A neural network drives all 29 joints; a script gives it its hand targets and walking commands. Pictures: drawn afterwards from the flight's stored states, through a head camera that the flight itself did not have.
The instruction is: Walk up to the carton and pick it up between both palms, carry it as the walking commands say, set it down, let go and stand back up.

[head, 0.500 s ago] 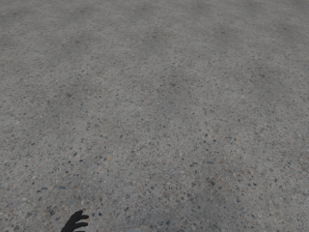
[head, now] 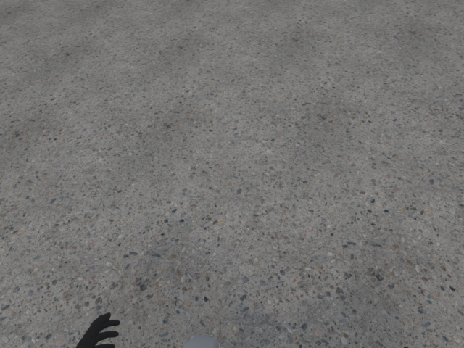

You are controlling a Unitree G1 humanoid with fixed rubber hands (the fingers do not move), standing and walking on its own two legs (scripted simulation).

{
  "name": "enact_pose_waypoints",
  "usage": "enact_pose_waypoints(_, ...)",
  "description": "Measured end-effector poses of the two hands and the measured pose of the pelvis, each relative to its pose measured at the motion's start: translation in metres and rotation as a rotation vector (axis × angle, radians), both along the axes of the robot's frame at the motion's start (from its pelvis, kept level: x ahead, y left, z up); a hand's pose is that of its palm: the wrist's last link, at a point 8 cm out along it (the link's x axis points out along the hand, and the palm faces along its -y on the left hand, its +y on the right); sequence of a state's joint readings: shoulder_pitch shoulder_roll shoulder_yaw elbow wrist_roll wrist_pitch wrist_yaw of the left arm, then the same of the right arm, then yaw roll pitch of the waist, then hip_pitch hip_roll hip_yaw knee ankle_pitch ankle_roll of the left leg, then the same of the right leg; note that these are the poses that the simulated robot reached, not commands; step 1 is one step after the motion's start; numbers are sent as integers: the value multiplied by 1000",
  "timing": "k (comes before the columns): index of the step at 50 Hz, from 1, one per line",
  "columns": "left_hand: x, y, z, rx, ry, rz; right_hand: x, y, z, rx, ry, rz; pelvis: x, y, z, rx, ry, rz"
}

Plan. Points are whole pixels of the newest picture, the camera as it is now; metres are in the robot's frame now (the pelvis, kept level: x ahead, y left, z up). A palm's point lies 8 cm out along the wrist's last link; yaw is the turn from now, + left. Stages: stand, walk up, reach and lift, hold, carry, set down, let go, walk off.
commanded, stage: walk up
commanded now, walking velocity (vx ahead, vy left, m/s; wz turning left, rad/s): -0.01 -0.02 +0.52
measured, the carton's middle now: out of the picture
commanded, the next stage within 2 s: none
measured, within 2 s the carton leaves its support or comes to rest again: neither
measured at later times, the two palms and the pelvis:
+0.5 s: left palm out of the picture +0.05 +0.36 -0.09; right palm out of the picture +0.08 -0.20 -0.09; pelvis -0.03 +0.06 +0.02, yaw +11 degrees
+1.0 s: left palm out of the picture +0.00 +0.38 -0.10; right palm out of the picture +0.11 -0.15 -0.10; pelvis -0.02 +0.10 +0.00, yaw +19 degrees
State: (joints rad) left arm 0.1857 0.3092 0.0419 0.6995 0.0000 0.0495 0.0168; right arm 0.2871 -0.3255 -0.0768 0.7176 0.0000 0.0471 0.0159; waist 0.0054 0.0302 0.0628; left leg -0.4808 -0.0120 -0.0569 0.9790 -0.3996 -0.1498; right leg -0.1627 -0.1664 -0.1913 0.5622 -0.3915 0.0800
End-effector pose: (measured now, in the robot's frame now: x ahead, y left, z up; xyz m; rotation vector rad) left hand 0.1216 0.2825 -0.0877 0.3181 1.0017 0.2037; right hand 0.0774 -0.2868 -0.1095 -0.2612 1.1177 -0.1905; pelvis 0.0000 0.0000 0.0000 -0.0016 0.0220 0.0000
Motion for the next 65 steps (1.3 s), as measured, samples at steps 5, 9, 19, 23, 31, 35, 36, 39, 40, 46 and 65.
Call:
enact_pose_waypoints(5,22,41,-18,-45,-78,17,9,47,-14,-18,-4,30,7,44,-20,-37,-28,40)
enact_pose_waypoints(9,28,61,-21,-78,-88,35,-7,71,-1,-36,46,32,-2,58,-13,-75,-33,70)
enact_pose_waypoints(19,-24,78,-2,-110,-49,118,-18,81,36,-84,108,105,-21,68,20,-89,-5,157)
enact_pose_waypoints(23,-60,80,0,-75,1,160,-3,87,26,-48,78,147,-27,65,19,-60,2,184)
enact_pose_waypoints(31,-114,74,18,19,59,237,19,92,6,52,22,204,-32,54,17,38,-19,220)
enact_pose_waypoints(35,-109,70,27,28,26,255,12,94,1,81,55,216,-29,55,20,51,-12,234)
enact_pose_waypoints(36,-109,69,26,24,24,260,9,94,0,83,66,218,-28,56,19,50,-11,237)
enact_pose_waypoints(39,-110,66,21,2,18,280,6,96,-1,75,88,227,-26,59,18,47,-13,253)
enact_pose_waypoints(40,-110,66,18,-6,16,287,7,97,-1,70,91,230,-25,61,17,46,-15,257)
enact_pose_waypoints(46,-116,78,0,-57,9,325,24,113,6,28,71,268,-22,78,10,23,-24,294)
enact_pose_waypoints(65,-160,161,-20,-133,-34,515,42,213,22,-62,128,453,-36,145,11,-117,-35,525)
